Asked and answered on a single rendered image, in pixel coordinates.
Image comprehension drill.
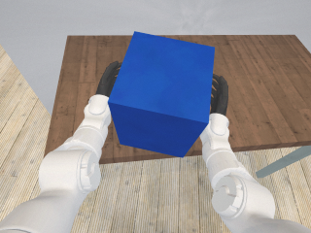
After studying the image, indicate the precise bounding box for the robot left upper arm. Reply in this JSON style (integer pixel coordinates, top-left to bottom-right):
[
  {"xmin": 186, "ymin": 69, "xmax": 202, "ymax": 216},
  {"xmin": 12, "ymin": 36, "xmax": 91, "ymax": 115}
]
[{"xmin": 0, "ymin": 149, "xmax": 101, "ymax": 233}]

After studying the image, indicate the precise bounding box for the left robot hand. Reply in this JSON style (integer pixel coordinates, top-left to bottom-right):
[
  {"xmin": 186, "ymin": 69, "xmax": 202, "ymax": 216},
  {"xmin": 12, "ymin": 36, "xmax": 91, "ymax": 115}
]
[{"xmin": 95, "ymin": 61, "xmax": 122, "ymax": 97}]

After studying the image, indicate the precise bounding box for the robot right upper arm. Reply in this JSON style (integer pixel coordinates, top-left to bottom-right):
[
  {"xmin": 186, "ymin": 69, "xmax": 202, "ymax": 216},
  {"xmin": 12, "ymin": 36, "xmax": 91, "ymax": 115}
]
[{"xmin": 211, "ymin": 175, "xmax": 311, "ymax": 233}]

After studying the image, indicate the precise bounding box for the right robot hand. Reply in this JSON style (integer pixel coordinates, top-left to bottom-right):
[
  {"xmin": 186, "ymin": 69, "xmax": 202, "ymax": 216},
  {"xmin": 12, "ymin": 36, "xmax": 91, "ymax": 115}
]
[{"xmin": 210, "ymin": 74, "xmax": 228, "ymax": 116}]

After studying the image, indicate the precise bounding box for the carton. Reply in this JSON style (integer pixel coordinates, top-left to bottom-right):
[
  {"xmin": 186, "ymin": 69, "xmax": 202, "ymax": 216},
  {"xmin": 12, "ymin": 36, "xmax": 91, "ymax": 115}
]
[{"xmin": 108, "ymin": 31, "xmax": 215, "ymax": 158}]

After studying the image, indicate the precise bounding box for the table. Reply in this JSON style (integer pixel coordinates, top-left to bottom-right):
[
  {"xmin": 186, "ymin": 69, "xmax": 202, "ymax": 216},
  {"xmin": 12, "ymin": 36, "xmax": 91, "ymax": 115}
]
[{"xmin": 43, "ymin": 35, "xmax": 311, "ymax": 179}]

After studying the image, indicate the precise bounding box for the right robot forearm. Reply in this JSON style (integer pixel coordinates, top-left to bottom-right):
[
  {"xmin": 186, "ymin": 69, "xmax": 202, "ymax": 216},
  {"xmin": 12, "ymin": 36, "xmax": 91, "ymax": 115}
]
[{"xmin": 199, "ymin": 113, "xmax": 259, "ymax": 189}]

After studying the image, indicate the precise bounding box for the left robot forearm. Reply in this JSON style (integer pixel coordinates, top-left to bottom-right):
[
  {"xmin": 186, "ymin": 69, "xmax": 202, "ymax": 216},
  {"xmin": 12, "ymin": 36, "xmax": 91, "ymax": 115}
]
[{"xmin": 38, "ymin": 94, "xmax": 112, "ymax": 188}]

